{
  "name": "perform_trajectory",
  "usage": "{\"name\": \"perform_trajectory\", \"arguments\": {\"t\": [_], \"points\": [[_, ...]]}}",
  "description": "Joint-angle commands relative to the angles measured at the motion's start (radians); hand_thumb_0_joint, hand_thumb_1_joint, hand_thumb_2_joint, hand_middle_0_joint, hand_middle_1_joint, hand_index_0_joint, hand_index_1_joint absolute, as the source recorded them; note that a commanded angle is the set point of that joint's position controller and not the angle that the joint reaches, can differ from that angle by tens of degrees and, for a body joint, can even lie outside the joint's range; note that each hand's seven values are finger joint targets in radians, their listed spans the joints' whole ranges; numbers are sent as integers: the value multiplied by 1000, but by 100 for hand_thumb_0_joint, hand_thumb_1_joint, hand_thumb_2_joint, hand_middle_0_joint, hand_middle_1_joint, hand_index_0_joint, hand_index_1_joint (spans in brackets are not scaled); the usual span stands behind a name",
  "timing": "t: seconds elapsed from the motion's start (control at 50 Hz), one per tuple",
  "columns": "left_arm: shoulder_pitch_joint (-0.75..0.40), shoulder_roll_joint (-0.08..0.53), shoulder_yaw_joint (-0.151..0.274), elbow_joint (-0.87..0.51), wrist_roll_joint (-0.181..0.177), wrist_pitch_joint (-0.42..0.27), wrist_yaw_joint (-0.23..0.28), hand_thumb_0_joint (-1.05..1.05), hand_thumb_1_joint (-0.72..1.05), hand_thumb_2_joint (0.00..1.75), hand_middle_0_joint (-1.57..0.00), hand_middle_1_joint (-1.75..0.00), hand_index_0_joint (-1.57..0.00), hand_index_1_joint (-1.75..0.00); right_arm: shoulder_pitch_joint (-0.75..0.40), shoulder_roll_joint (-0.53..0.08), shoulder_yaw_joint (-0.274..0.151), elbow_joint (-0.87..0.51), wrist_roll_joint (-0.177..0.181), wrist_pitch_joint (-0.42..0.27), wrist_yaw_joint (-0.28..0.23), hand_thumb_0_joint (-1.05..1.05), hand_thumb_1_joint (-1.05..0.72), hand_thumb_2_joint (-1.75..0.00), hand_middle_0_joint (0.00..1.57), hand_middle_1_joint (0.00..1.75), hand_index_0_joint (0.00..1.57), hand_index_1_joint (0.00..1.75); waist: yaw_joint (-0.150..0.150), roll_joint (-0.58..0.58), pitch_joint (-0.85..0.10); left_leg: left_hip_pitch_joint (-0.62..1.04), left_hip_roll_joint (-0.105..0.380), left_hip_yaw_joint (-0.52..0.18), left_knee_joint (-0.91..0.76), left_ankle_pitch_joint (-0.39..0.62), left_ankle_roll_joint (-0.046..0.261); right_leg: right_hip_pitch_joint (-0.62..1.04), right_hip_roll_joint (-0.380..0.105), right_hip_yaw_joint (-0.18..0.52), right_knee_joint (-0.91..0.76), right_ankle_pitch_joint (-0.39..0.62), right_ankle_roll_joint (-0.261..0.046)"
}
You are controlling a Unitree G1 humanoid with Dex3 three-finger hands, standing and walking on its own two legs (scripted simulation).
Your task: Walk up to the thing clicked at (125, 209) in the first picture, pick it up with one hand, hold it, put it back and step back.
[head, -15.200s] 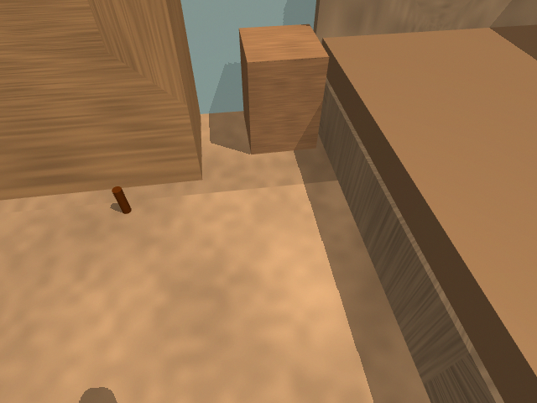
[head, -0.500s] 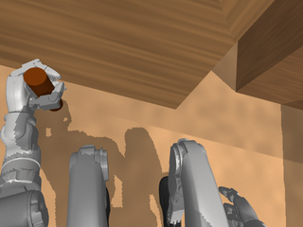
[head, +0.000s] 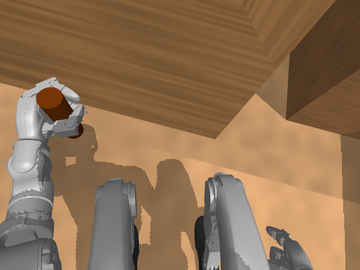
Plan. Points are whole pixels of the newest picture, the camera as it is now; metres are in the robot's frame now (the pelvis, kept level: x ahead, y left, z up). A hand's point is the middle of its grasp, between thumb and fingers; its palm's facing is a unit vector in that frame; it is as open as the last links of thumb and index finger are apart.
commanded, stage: lift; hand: left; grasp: from the side
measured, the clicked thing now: (63, 116) +0.44 +0.24 -0.04
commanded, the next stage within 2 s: hold in 1.68 s
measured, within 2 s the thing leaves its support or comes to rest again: neither
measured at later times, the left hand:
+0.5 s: hand (27, 81) +0.41 +0.21 +0.15, palm faces +0.08 -1.00 -0.05, open 5.3 cm
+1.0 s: hand out of the picture +0.40 +0.21 +0.28, palm faces +0.08 -1.00 -0.03, open 5.3 cm
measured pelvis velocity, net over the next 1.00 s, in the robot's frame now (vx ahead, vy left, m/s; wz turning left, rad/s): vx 0.06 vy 0.01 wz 0.05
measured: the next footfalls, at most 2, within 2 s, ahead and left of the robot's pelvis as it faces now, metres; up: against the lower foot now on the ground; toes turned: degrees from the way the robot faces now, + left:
none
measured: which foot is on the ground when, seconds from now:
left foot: down 0.00-1.00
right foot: down 0.00-1.00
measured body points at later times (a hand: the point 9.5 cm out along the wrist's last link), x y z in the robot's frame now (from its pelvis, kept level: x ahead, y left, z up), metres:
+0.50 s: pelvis +0.02 +0.00 +0.13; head +0.18 +0.03 +0.55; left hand +0.40 +0.26 +0.15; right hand +0.19 -0.25 +0.01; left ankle +0.08 +0.13 -0.37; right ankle +0.09 -0.13 -0.37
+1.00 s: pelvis +0.06 +0.01 +0.25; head +0.15 +0.04 +0.69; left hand +0.39 +0.26 +0.29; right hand +0.22 -0.23 +0.15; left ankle +0.08 +0.13 -0.37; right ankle +0.09 -0.13 -0.37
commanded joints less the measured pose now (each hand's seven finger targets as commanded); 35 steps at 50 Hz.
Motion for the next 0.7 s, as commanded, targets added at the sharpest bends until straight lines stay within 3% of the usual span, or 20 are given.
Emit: {"name": "perform_trajectory", "arguments": {"t": [0.0,0.08,0.1,0.14,0.16,0.18,0.2,0.24,0.28,0.36,0.38,0.4,0.42,0.46,0.5,0.54,0.58,0.6,0.62,0.68], "points": [[-318,215,34,-337,-41,-59,7,0,51,120,-130,-135,-132,-133,93,-200,-84,-87,13,-30,-27,0,-90,-90,20,30,20,30,9,149,-658,505,-18,33,-345,98,37,382,31,-23,-301,136,-58],[-187,155,15,-339,-52,-11,23,0,54,122,-130,-136,-132,-134,85,-190,-89,-109,25,-39,-35,0,-90,-89,20,30,20,30,17,109,-653,552,-14,33,-383,130,39,446,33,-16,-359,160,-53],[-243,198,31,-443,-55,-12,30,0,54,122,-129,-135,-131,-134,89,-188,-90,-108,27,-39,-38,0,-89,-89,20,30,20,30,27,118,-676,558,-15,42,-385,138,41,479,31,-3,-380,169,-52],[-189,171,13,-448,-51,13,42,0,54,122,-130,-136,-132,-134,87,-172,-90,-108,31,-39,-40,0,-89,-89,20,30,20,30,34,116,-666,592,-15,42,-419,155,40,512,31,-1,-409,180,-52],[-164,128,-17,-446,-51,28,45,0,55,123,-130,-136,-132,-135,91,-172,-93,-103,36,-40,-41,0,-89,-89,20,30,20,30,30,119,-643,622,-13,36,-438,165,37,497,31,-4,-417,187,-55],[-178,135,-12,-480,-52,35,51,0,56,123,-129,-135,-131,-134,88,-178,-96,-105,41,-41,-43,0,-89,-89,20,30,20,30,29,135,-633,656,-10,20,-462,159,33,479,30,-9,-418,182,-58],[-110,139,10,-463,-51,47,61,0,59,123,-129,-135,-131,-134,78,-176,-100,-118,43,-41,-47,0,-89,-89,20,30,20,30,37,117,-630,660,-9,21,-478,148,35,510,30,-9,-441,175,-54],[-129,112,-30,-519,-47,66,69,0,57,123,-128,-135,-130,-134,89,-160,-101,-114,46,-40,-49,0,-88,-89,20,30,20,30,32,88,-618,654,-9,34,-499,128,40,577,31,5,-496,164,-48],[-81,133,-13,-557,-48,87,81,0,55,123,-128,-135,-130,-134,76,-152,-100,-120,50,-43,-54,0,-88,-89,20,30,20,30,51,86,-619,677,-10,43,-526,140,42,638,29,21,-539,171,-45],[5,98,-35,-642,-59,130,109,0,58,123,-127,-134,-129,-133,76,-148,-105,-135,63,-44,-65,0,-89,-89,20,30,20,30,56,72,-629,789,-9,35,-599,210,41,726,34,10,-602,240,-44],[-16,94,-50,-668,-60,135,112,0,60,123,-128,-134,-130,-133,71,-147,-103,-137,65,-47,-68,0,-88,-89,20,30,20,30,41,77,-610,799,-9,31,-620,195,40,738,34,10,-620,233,-43],[13,92,-45,-671,-61,143,122,0,60,122,-127,-133,-129,-132,70,-143,-103,-136,67,-50,-71,0,-88,-89,20,30,20,30,51,73,-598,824,-8,28,-640,199,38,756,34,10,-636,238,-43],[41,73,-68,-682,-54,150,127,0,59,122,-127,-134,-129,-132,64,-142,-105,-136,67,-54,-73,0,-88,-89,20,30,20,30,47,77,-571,857,-4,16,-670,199,35,744,34,4,-646,238,-44],[59,93,-54,-738,-52,160,141,0,57,122,-128,-134,-130,-133,64,-137,-103,-143,71,-56,-78,0,-88,-89,20,30,20,30,66,100,-562,916,-2,9,-722,192,28,776,34,4,-685,228,-46],[85,54,-98,-750,-54,172,144,0,55,122,-129,-136,-131,-134,64,-134,-105,-145,74,-65,-85,0,-89,-89,20,30,20,30,45,98,-536,970,0,2,-771,183,25,796,35,0,-728,227,-44],[110,63,-87,-738,-55,180,151,0,58,122,-129,-135,-131,-133,73,-131,-101,-138,77,-74,-90,0,-89,-89,20,30,20,30,46,83,-510,1009,2,-2,-801,214,23,842,36,-2,-758,257,-42],[110,52,-110,-760,-51,180,155,0,59,123,-130,-136,-132,-134,76,-129,-98,-135,75,-82,-92,0,-89,-89,20,30,20,30,48,110,-483,1065,2,-13,-848,231,17,860,36,-6,-784,269,-43],[147,58,-91,-734,-51,188,162,0,59,124,-130,-137,-132,-135,88,-127,-99,-132,76,-84,-95,0,-89,-89,20,30,20,30,54,87,-484,1087,1,-6,-856,275,19,902,38,-7,-807,305,-42],[153,26,-123,-721,-54,188,156,0,61,124,-130,-136,-132,-134,90,-122,-95,-127,74,-87,-95,0,-89,-89,20,30,20,30,41,89,-462,1096,1,-3,-867,297,19,910,39,-9,-822,324,-41],[145,30,-121,-712,-53,188,156,0,60,126,-132,-139,-134,-137,95,-118,-94,-123,74,-98,-95,0,-88,-89,20,30,20,30,47,88,-419,1142,0,8,-915,312,17,968,37,-5,-880,336,-41]]}}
